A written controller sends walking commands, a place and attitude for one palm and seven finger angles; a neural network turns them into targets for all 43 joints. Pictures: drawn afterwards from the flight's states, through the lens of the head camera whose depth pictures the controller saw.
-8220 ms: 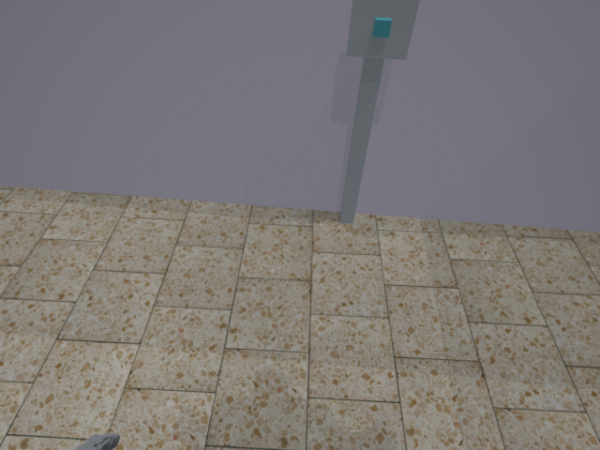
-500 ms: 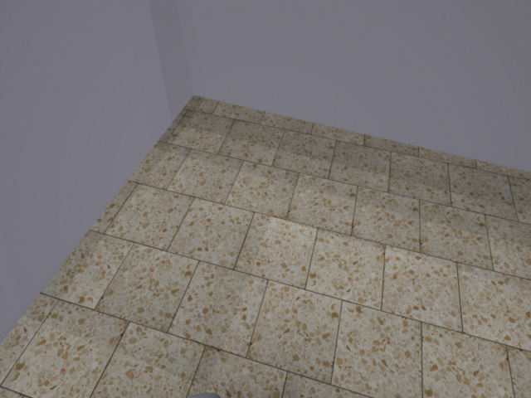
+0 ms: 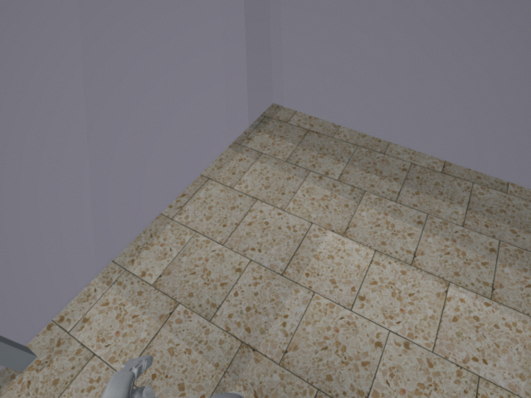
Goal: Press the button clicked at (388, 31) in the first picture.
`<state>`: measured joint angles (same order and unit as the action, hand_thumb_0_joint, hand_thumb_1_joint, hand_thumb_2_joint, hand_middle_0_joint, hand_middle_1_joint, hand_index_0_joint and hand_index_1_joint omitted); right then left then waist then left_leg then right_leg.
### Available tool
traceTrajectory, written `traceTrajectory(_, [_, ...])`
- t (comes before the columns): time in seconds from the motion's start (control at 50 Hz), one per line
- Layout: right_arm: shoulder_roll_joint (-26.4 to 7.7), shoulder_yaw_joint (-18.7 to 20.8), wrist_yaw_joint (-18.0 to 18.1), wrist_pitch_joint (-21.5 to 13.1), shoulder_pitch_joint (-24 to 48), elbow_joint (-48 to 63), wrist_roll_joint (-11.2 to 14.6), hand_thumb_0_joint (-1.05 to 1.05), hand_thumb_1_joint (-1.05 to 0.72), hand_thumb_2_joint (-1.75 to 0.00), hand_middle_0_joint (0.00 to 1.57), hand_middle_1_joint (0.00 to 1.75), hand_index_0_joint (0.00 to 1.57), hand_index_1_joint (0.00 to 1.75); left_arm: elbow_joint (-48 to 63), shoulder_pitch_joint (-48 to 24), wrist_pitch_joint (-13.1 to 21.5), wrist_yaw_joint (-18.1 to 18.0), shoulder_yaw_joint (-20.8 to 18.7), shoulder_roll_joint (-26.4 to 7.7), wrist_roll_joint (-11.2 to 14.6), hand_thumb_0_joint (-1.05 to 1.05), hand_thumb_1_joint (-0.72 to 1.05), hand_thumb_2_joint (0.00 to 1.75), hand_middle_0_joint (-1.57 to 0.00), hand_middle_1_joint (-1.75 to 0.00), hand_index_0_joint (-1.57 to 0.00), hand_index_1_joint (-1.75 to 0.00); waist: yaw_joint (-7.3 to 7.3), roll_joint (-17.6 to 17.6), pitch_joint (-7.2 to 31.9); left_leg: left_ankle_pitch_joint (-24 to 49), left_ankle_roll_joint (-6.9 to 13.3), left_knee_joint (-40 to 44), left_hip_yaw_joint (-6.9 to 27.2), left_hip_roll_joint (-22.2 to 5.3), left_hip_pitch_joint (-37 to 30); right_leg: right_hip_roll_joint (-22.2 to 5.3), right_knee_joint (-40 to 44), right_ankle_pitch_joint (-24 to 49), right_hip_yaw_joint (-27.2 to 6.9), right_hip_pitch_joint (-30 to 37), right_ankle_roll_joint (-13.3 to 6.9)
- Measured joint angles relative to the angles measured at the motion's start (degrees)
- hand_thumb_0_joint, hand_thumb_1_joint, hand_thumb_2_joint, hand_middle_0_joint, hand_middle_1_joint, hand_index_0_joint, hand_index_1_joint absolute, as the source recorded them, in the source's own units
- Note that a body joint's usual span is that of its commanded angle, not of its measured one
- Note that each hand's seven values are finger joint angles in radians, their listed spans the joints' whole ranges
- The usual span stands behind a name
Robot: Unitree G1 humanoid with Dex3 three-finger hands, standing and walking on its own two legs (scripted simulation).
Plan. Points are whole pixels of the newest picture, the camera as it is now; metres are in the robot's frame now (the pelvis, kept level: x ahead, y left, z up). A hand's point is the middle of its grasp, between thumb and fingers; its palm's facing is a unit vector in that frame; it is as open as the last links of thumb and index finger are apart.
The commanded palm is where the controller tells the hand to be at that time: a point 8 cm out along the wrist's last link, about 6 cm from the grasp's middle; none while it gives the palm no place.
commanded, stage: turn to face it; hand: left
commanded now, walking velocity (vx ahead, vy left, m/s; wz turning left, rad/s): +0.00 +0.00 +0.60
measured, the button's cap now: out of the picture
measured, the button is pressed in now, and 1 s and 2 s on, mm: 0 0 0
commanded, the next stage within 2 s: take the last steps up to it in 1.60 s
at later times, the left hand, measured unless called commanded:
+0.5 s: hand out of the picture -0.04 +0.26 -0.17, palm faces +0.35 -0.90 -0.27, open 7.4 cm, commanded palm none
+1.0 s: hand out of the picture -0.06 +0.20 -0.14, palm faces +0.59 -0.76 -0.28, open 7.3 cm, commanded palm none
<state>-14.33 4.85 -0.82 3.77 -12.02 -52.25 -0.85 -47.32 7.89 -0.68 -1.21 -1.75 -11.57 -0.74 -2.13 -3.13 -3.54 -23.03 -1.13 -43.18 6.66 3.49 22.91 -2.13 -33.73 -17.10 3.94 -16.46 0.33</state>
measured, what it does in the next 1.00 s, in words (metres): steps on the spot, turning left: left foot, then right foot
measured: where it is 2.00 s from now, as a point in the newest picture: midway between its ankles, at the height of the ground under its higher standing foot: outside the picture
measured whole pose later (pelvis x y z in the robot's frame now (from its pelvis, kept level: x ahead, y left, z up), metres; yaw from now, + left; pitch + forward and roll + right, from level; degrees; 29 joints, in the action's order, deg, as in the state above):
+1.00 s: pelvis -0.01 -0.01 +0.01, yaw +38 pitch -1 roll +2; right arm -15.4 5.4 -2.1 5.3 -11.1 -53.3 -1.1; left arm -49.5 12.3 -1.3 -1.5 -1.3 -10.9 -1.5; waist -1.3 -0.9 -4.2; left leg -23.1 -3.7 -61.3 -0.6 -1.1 26.8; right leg -7.2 -29.7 -15.7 10.4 -12.6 -0.2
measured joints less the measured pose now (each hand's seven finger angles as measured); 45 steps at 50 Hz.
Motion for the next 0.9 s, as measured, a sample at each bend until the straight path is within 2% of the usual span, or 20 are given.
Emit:
traceTrajectory(0.04, [-0.59, 0.49, -0.22, 0.71, -0.04, -0.44, -0.21, 0.01, -0.9, -0.9, 0.2, 0.3, 0.2, 0.3, 0.0, 0.84, 0.02, -0.14, 0.36, 0.74, -0.12, 0.01, 0.91, 0.9, -0.2, -0.3, -0.21, -0.3, 0.15, 0.06, -0.06, -2.7, -0.42, -11.98, -2.29, -0.06, 3.56, -1.14, 0.55, -0.08, 1.31, 1.13, -0.95])
traceTrajectory(0.08, [-1.11, 0.78, -0.64, 1.02, -0.01, -0.7, -0.37, 0.01, -0.9, -0.9, 0.2, 0.3, 0.2, 0.3, -0.47, 1.71, -0.21, -0.23, 0.6, 1.18, -0.24, 0.01, 0.91, 0.9, -0.2, -0.3, -0.21, -0.3, 0.07, 0.13, -0.13, -0.77, -1.14, -20.25, -4.28, -1.3, 5.81, -2.03, 2.07, 0.4, 2.65, 2.51, -0.99])
traceTrajectory(0.14, [-1.32, 0.85, -1.11, 1.27, -0.03, -0.93, -0.37, 0.01, -0.9, -0.9, 0.2, 0.3, 0.2, 0.3, -1.42, 2.71, -0.49, -0.33, 0.67, 1.27, -0.48, 0.01, 0.91, 0.9, -0.2, -0.3, -0.21, -0.3, -0.07, 0.9, -0.3, 1.21, -2.2, -23.04, -6.17, -3.5, 6.11, -3.43, 3.64, 0.95, 4.76, 3.86, -0.79])
traceTrajectory(0.2, [-1.19, 0.6, -1.26, 1.58, 0.24, -1.35, -0.28, 0.01, -0.9, -0.9, 0.2, 0.3, 0.2, 0.3, -2.15, 3.49, -0.53, -0.25, 0.63, 0.9, -0.63, 0.01, 0.91, 0.9, -0.2, -0.3, -0.21, -0.3, 0.31, 2.01, -0.68, 0.24, -2.83, -18.21, -7.44, -5.13, 4.0, -4.83, 4.22, 1.01, 6.96, 4.49, -0.51])
traceTrajectory(0.3, [-0.72, -0.38, -1.16, 1.06, 1.81, -1.33, 0.13, 0.01, -0.9, -0.9, 0.2, 0.3, 0.2, 0.3, -3.15, 4.6, -0.63, 0.01, -0.08, -0.79, -0.89, 0.01, 0.91, 0.9, -0.2, -0.3, -0.21, -0.3, 1.9, 4.21, -1.68, -1.84, -2.4, -3.24, -10.46, -6.02, -1.88, -7.63, 1.74, -0.3, 10.25, 3.59, 0.75])
traceTrajectory(0.34, [-0.66, -0.71, -1.12, 0.32, 2.33, -0.6, 0.17, 0.01, -0.9, -0.9, 0.2, 0.3, 0.2, 0.3, -3.58, 5.31, -0.94, 0.15, -0.58, -1.78, -0.68, 0.01, 0.91, 0.9, -0.2, -0.3, -0.21, -0.3, 2.25, 4.87, -1.71, 2.2, -1.75, 5.02, -11.67, -5.72, -5.26, -8.93, -1.16, -1.79, 11.54, 2.53, 1.74])
traceTrajectory(0.36, [-0.92, -0.86, -1.21, -0.27, 2.36, 0.03, 0.12, 0.01, -0.9, -0.9, 0.2, 0.3, 0.2, 0.3, -3.58, 6.02, -1.21, 0.26, -0.87, -2.25, -0.44, 0.01, 0.9, 0.9, -0.2, -0.3, -0.21, -0.3, 2.35, 4.77, -1.25, 6.55, -0.73, 9.26, -11.53, -5.77, -6.8, -9.42, -3.79, -3.01, 11.99, 1.24, 2.29])
traceTrajectory(0.38, [-0.55, -0.84, -1.11, -0.88, 2.91, 0.24, 0.05, 0.01, -0.9, -0.9, 0.2, 0.3, 0.2, 0.3, -3.94, 6.1, -1.73, 0.31, -1.31, -3.07, -0.2, 0.01, 0.91, 0.9, -0.2, -0.3, -0.21, -0.3, 2.47, 5.74, -1.37, 7.19, 0.41, 8.52, -11.48, -5.05, -5.99, -9.89, -8.19, -7.33, 10.41, -0.83, 3.18])
traceTrajectory(0.42, [0.23, -1.29, -0.83, -1.83, 3.59, 0.74, 0.03, 0.01, -0.9, -0.9, 0.2, 0.3, 0.2, 0.3, -4.92, 5.81, -3.21, 0.01, -1.9, -4.4, -0.21, 0.01, 0.91, 0.9, -0.2, -0.3, -0.21, -0.3, 2.76, 6.74, -1.76, 5.02, 1.96, 6.39, -11.01, -4.41, -4.98, -8.09, -18.6, -14.14, 5.27, -5.31, 3.93])
traceTrajectory(0.46, [0.72, -1.61, -0.15, -2.32, 3.44, 1.14, -0.09, 0.01, -0.9, -0.9, 0.2, 0.3, 0.2, 0.3, -5.8, 5.23, -3.84, -0.04, -2.3, -4.91, -0.06, 0.01, 0.91, 0.9, -0.2, -0.3, -0.2, -0.3, 2.45, 6.4, -1.62, 4.84, 2.45, 7.48, -9.68, -4.14, -5.28, -5.92, -26.22, -13.86, 2.22, -8.71, 4.31])
traceTrajectory(0.5, [1.0, -1.9, 0.29, -2.33, 3.18, 1.15, -0.17, 0.01, -0.9, -0.9, 0.2, 0.3, 0.2, 0.3, -5.76, 4.54, -3.64, 0.22, -2.43, -5.01, 0.02, 0.01, 0.91, 0.9, -0.2, -0.3, -0.2, -0.3, 2.32, 5.89, -1.53, 6.45, 2.26, 9.95, -8.33, -3.69, -6.18, -4.71, -29.25, -11.07, 0.51, -10.67, 4.58])
traceTrajectory(0.58, [1.21, -2.17, 0.35, -1.89, 2.75, 0.73, -0.26, 0.01, -0.9, -0.9, 0.2, 0.3, 0.2, 0.3, -4.24, 3.29, -3.0, 0.47, -2.14, -4.34, 0.18, 0.01, 0.91, 0.9, -0.2, -0.3, -0.2, -0.3, 2.16, 4.64, -1.08, 9.03, 2.53, 13.57, -5.83, -2.73, -7.33, -3.34, -25.93, -8.52, -1.45, -10.98, 4.91])
traceTrajectory(0.7, [1.24, -1.72, 0.07, -1.06, 2.04, 0.54, -0.45, 0.01, -0.9, -0.9, 0.2, 0.3, 0.2, 0.3, -2.02, 1.1, -2.22, 0.35, -1.31, -2.57, 0.48, 0.01, 0.91, 0.9, -0.2, -0.3, -0.2, -0.3, 0.88, 2.62, -0.42, 10.17, 1.45, 13.63, -1.6, -1.49, -6.37, -1.04, -12.81, -7.99, -2.5, -6.04, 4.47])
traceTrajectory(0.76, [0.9, -1.13, -0.08, -0.47, 1.37, 0.72, -0.18, 0.01, -0.9, -0.9, 0.2, 0.3, 0.2, 0.3, -0.53, 1.19, -0.95, 0.36, -0.76, -1.88, 0.5, 0.01, 0.91, 0.9, -0.2, -0.3, -0.2, -0.3, 0.79, 1.95, 0.35, 9.19, 0.24, 10.48, 0.34, -0.43, -4.1, -0.19, -0.26, -1.72, -1.84, -0.54, 3.65])
traceTrajectory(0.78, [0.56, -0.77, -0.08, -0.28, 1.45, 0.67, 0.02, 0.01, -0.9, -0.9, 0.2, 0.3, 0.2, 0.3, -0.38, 1.17, -0.37, 0.2, -0.63, -1.38, 0.16, 0.01, 0.91, 0.9, -0.2, -0.3, -0.2, -0.3, 0.95, 1.29, 0.18, 6.06, 0.04, 7.21, 0.62, -0.34, -2.64, -0.01, 0.28, 0.61, -1.27, -0.47, 2.12])
traceTrajectory(0.82, [-0.11, -0.03, -0.14, 0.36, 1.3, 0.47, -0.06, 0.01, -0.9, -0.9, 0.2, 0.3, 0.2, 0.3, -0.21, 1.5, -0.11, 0.04, 0.01, -0.38, -0.15, 0.01, 0.91, 0.9, -0.2, -0.3, -0.2, -0.3, 0.75, 0.52, -0.11, -1.5, -0.2, -4.0, -0.51, 0.2, 1.25, -0.79, -0.87, 0.36, 0.5, -0.24, -0.24])
traceTrajectory(0.84, [-0.42, 0.23, -0.28, 0.65, 1.24, 0.24, -0.17, 0.01, -0.9, -0.9, 0.2, 0.3, 0.2, 0.3, -0.23, 1.94, -0.13, -0.01, 0.19, 0.04, -0.19, 0.01, 0.91, 0.9, -0.2, -0.3, -0.21, -0.3, 0.86, 0.47, -0.11, -2.61, -0.3, -9.88, -1.56, 0.2, 3.0, -1.33, -0.47, 0.12, 1.16, 0.34, -0.77])
traceTrajectory(0.9, [-1.15, 0.7, -0.91, 1.06, 1.14, -0.28, -0.37, 0.01, -0.9, -0.9, 0.2, 0.3, 0.2, 0.3, -0.91, 3.26, -0.39, -0.16, 0.51, 0.8, -0.37, 0.01, 0.91, 0.9, -0.2, -0.3, -0.21, -0.3, 0.72, 0.51, -0.17, -0.05, -1.22, -21.65, -4.36, -1.44, 6.17, -2.6, 2.08, 0.77, 3.09, 2.37, -0.94])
